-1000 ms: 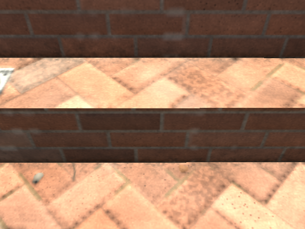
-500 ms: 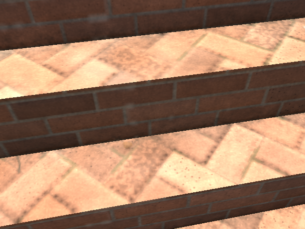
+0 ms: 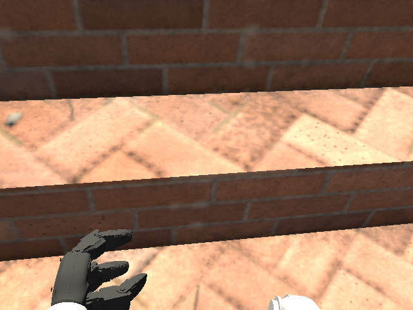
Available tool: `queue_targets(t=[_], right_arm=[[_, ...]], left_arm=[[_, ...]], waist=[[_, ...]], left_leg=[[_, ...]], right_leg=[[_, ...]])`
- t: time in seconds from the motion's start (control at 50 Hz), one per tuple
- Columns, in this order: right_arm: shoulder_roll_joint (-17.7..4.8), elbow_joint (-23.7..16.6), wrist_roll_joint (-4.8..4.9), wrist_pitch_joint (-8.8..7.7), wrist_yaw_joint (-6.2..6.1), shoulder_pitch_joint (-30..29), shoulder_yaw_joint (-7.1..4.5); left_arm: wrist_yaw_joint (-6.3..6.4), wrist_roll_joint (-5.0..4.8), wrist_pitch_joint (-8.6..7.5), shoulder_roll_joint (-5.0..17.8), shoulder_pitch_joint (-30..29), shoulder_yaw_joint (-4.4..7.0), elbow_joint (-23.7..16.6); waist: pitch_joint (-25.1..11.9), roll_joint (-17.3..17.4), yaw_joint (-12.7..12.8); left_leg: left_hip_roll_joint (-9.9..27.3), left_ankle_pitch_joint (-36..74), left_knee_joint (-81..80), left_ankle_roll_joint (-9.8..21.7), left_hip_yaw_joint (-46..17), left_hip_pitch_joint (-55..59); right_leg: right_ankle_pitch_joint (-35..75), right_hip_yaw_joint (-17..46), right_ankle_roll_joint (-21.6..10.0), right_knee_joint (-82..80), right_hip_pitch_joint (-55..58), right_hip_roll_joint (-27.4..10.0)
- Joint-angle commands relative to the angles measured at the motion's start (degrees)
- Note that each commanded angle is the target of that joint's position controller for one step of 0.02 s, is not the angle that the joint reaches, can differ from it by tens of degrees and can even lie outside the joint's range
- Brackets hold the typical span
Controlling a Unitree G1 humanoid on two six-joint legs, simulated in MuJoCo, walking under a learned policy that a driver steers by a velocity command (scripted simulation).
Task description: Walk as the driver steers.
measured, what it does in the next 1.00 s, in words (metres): goes down, backwards: right foot 0.25 m higher, then left foot 0.25 m lower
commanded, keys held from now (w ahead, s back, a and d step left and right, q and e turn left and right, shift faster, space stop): w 0.58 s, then w+e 0.42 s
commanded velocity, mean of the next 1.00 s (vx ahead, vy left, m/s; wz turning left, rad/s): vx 0.48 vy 0.00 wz -0.06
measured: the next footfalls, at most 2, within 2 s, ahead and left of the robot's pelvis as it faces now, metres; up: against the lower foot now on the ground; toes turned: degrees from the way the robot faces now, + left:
right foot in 0.16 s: +0.08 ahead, -0.14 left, +0.25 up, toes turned -7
left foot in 0.60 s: -0.10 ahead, +0.17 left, +0.00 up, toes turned -3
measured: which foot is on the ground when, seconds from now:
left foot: down 0.00-0.22, up 0.24-0.58, down 0.60-0.92, up 0.94-1.00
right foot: up 0.00-0.14, down 0.16-0.54, up 0.56-0.90, down 0.92-1.00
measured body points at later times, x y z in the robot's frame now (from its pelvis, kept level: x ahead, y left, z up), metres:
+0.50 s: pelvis -0.04 +0.01 +0.08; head -0.09 +0.05 +0.53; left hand +0.20 +0.20 +0.00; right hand +0.04 -0.25 +0.00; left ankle -0.05 +0.10 -0.47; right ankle +0.04 -0.13 -0.51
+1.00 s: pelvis -0.12 -0.07 -0.05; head -0.14 -0.07 +0.40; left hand +0.02 +0.14 -0.17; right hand -0.07 -0.34 -0.16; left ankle -0.16 +0.11 -0.63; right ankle -0.15 -0.18 -0.75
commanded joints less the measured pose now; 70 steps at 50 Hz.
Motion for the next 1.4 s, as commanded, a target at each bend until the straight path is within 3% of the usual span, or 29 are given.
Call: queue_targets(t=[0.02,0.04,0.06,0.12,0.18,0.22,0.26,0.3,0.34,0.4,0.5,0.56,0.58,0.6,0.62,0.66,0.68,0.74,0.76,0.8,0.88,0.94,0.96,0.98,1.02,1.08,1.3,1.36,1.4], right_arm=[[-9.32,2.08,-1.08,0.20,-3.05,12.05,-3.82],[-20.63,0.83,2.99,0.73,-4.63,6.25,-5.81],[-19.42,-1.19,1.97,3.15,-5.42,-0.19,-5.65],[-9.02,5.74,3.60,5.23,-5.36,10.49,-3.11],[-15.32,9.53,3.62,3.65,-4.64,8.07,-4.35],[-14.51,6.96,3.15,3.79,-2.98,2.37,-4.32],[-5.52,-2.08,0.46,4.34,-0.91,-11.18,-1.83],[0.94,-18.02,2.96,2.31,-0.41,-23.66,1.16],[-2.13,-13.94,0.18,2.67,1.26,-3.64,1.33],[-4.46,-5.96,1.62,7.22,-0.39,17.41,0.63],[-6.73,-0.17,-0.50,11.39,-4.92,23.96,-0.28],[0.58,5.48,-0.73,8.16,-3.61,17.06,1.54],[0.39,4.65,0.85,7.08,-1.32,3.09,1.77],[-32.19,-3.48,-1.21,3.45,-2.13,-17.12,-4.13],[-30.79,-5.30,-0.34,2.47,-4.13,-17.23,-5.20],[-5.28,1.30,-1.43,3.99,-1.31,9.26,0.00],[-4.17,3.98,1.26,3.50,-1.09,20.54,-0.25],[-5.67,3.02,2.82,3.41,-4.47,22.78,-1.07],[-19.06,-3.59,1.01,1.40,-5.83,-2.70,-4.61],[-15.28,-8.27,-1.40,0.54,-3.83,-12.84,-3.16],[-15.55,-5.46,0.42,4.51,-2.80,-5.17,-3.25],[-4.64,-8.65,-1.80,3.50,-1.56,-5.67,-0.33],[-1.67,-7.49,-0.15,1.19,-0.90,0.48,-0.39],[0.17,-6.62,2.07,-1.14,0.47,-0.52,0.44],[1.14,-15.64,3.11,-0.65,0.22,-22.25,3.62],[-1.15,-16.25,1.90,0.87,-0.30,-19.03,4.20],[3.94,-22.09,2.80,2.55,0.11,-40.19,8.52],[7.64,-24.83,1.61,2.65,2.09,-42.54,10.23],[1.44,-20.73,1.94,2.21,2.69,-32.30,5.81]], left_arm=[[-4.50,1.38,-4.12,-8.75,-24.62,-5.40,-16.14],[-6.39,-4.51,-4.64,-13.08,-29.92,-10.31,-22.97],[-6.74,-6.94,-3.35,-6.39,-24.04,-8.11,-18.19],[-5.09,-3.40,-1.75,-7.78,-22.55,-7.97,-12.18],[-2.38,-5.35,0.50,2.16,-1.95,-3.85,-6.02],[-1.85,-4.84,1.54,5.40,13.40,-1.78,1.63],[-0.31,-2.26,3.27,2.01,7.12,-1.63,7.56],[-0.38,1.78,1.38,-8.04,-4.15,-5.50,5.35],[-0.49,0.12,-0.99,-3.88,-5.62,-5.07,7.88],[-2.70,0.25,-2.57,1.48,-16.70,-4.46,6.70],[-5.53,-2.34,-5.21,1.47,-33.49,-5.87,-0.33],[-6.08,-5.15,-3.59,-10.61,-26.08,-10.34,-5.77],[-4.30,-6.92,-2.20,-10.35,-12.38,-9.05,-3.30],[-1.44,-4.37,0.48,-6.38,17.09,-7.67,-1.60],[-0.82,-3.16,1.06,-2.94,4.67,-8.04,-1.99],[-1.66,-3.93,-1.77,-6.41,-17.40,-7.38,-2.31],[-1.63,-3.58,-3.85,-8.29,-21.05,-7.49,-4.05],[-6.47,-4.31,-5.29,-9.76,-12.27,-8.35,-5.54],[-5.96,-7.69,-3.41,-3.41,3.75,-7.74,-5.10],[-3.39,-4.90,0.61,2.20,-8.33,-5.15,-0.69],[-2.85,-6.17,3.00,3.63,-2.18,-1.99,4.00],[-4.92,-5.75,2.08,2.40,17.09,-1.11,17.54],[-4.70,-3.78,1.09,14.41,26.99,2.05,18.81],[-4.95,-2.33,-0.19,13.28,33.08,2.66,19.75],[-5.16,-1.29,0.37,5.75,21.95,0.05,20.47],[-4.91,-0.34,-1.80,-1.19,17.05,-2.95,21.43],[-1.16,-3.02,-2.40,5.18,41.00,-3.50,30.06],[0.29,-4.75,0.12,7.37,38.05,-2.22,30.93],[-0.79,-4.23,-1.94,8.77,41.78,-1.79,32.26]], waist=[[-0.33,8.58,-2.77],[0.68,10.49,-0.11],[-3.82,1.33,3.11],[-10.04,6.45,2.64],[-14.92,23.64,14.94],[-18.45,14.63,18.80],[-12.24,-16.76,13.33],[1.44,-12.29,6.69],[0.43,-0.23,-3.74],[1.51,-4.12,-17.19],[4.80,-5.42,-17.40],[7.48,10.95,-5.62],[6.83,6.97,6.05],[1.53,21.72,26.25],[-4.41,6.42,14.81],[0.81,-14.07,-4.38],[1.13,-12.28,-7.02],[-9.67,-0.08,-0.59],[-13.29,15.73,14.04],[-11.36,2.91,6.37],[-1.73,16.32,4.70],[0.54,0.07,4.35],[-8.94,-17.31,6.98],[-9.65,-12.13,10.13],[8.70,-7.58,7.30],[13.02,-6.78,2.03],[5.96,-4.99,12.44],[-3.33,-7.77,8.10],[-12.04,-16.42,4.87]], left_leg=[[8.56,85.45,2.36,9.14,-22.14,14.42],[26.99,51.35,-5.79,12.41,-44.73,5.34],[23.59,41.46,-10.43,13.51,-37.33,7.43],[8.39,87.81,-12.78,9.91,-11.03,-9.54],[8.39,122.77,5.65,12.88,-8.37,4.23],[3.19,106.81,15.68,9.87,-3.20,-14.87],[-6.66,13.68,58.67,7.74,-5.32,-36.13],[-6.62,-23.19,103.67,5.02,-20.83,-48.90],[-7.79,-0.67,102.03,4.99,-9.70,-43.90],[-9.89,18.36,102.21,0.77,-0.93,-29.62],[-0.25,18.31,52.22,5.56,-3.06,-18.76],[-1.08,24.09,-0.54,10.64,-0.02,-28.83],[1.80,32.23,-9.60,8.16,4.70,-27.84],[17.33,8.62,-6.66,17.45,-41.43,-21.91],[24.25,-15.52,-8.45,18.14,-45.71,-20.44],[5.73,24.91,13.25,6.52,-13.08,-5.17],[6.66,19.84,11.38,9.94,-18.33,4.68],[11.82,22.06,8.33,13.42,-20.55,25.95],[22.36,1.02,1.27,14.55,-33.84,8.27],[15.79,-4.03,-3.03,16.25,-24.63,-24.49],[4.76,-2.16,4.77,13.29,-10.43,-14.80],[-0.03,-3.65,58.72,8.78,-1.20,-41.03],[-6.83,-7.25,85.51,4.84,-5.33,-63.03],[-5.09,-4.05,96.20,2.88,-12.97,-69.54],[-1.66,3.03,110.53,2.53,-8.48,-76.87],[-3.46,11.42,119.42,3.47,-9.10,-72.89],[-2.09,14.81,102.08,3.44,2.17,-88.97],[-3.67,-12.45,74.84,7.40,10.32,-48.93],[-11.99,-25.66,65.01,8.51,14.18,-33.21]], right_leg=[[9.81,-1.81,1.20,5.92,-19.55,1.89],[10.06,13.70,6.67,-11.45,-18.74,-8.86],[6.01,5.64,7.92,-17.05,-12.06,-2.70],[-12.30,-9.61,1.63,-39.96,32.15,11.57],[-6.17,2.21,-2.52,-59.93,40.95,13.14],[-6.25,9.86,-5.15,-66.60,59.17,10.41],[-0.29,29.91,-9.37,-77.41,48.13,0.11],[-0.25,32.49,-7.17,-72.36,14.85,-8.57],[-3.67,18.55,-2.30,-75.00,13.13,-5.43],[-13.37,5.29,0.15,-79.14,-0.91,-4.52],[-5.73,1.60,3.43,-58.84,-4.16,-5.60],[3.63,-8.82,4.63,-18.45,15.15,1.18],[3.64,-5.40,1.94,-9.41,19.35,-0.03],[5.32,11.71,4.15,1.30,5.41,5.21],[8.57,19.01,5.55,-2.75,3.26,-0.19],[19.67,13.21,3.38,1.73,-9.09,11.67],[18.26,12.18,1.72,1.74,-21.06,12.85],[8.99,14.97,4.51,3.38,-25.93,7.49],[19.17,25.24,4.49,-17.87,-5.97,-4.23],[36.76,8.00,5.29,-32.03,27.82,2.15],[10.50,-5.37,1.52,-93.59,48.54,10.17],[36.86,13.64,0.57,-106.08,67.42,4.20],[56.58,41.51,-9.30,-105.10,82.99,-10.73],[25.26,57.50,-12.07,-112.70,78.33,-13.82],[6.76,39.33,-9.53,-112.27,55.84,-8.48],[6.80,31.37,-9.78,-112.57,38.30,-4.31],[24.38,20.89,-8.33,-122.08,60.97,-4.86],[70.05,6.18,-8.64,-125.79,53.12,-4.15],[116.31,4.59,-11.55,-114.29,65.03,-4.52]])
